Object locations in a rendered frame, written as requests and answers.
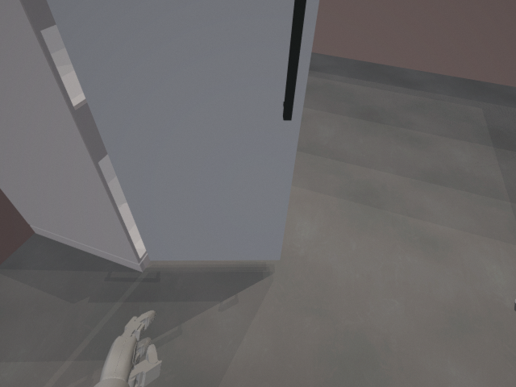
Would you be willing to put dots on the fridge door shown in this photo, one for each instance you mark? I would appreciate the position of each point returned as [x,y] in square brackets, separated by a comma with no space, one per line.
[188,96]

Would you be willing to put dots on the robot left hand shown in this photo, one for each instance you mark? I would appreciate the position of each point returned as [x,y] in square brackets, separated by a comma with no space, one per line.
[122,361]

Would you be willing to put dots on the handle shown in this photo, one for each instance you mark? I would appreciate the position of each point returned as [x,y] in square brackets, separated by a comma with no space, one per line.
[294,52]

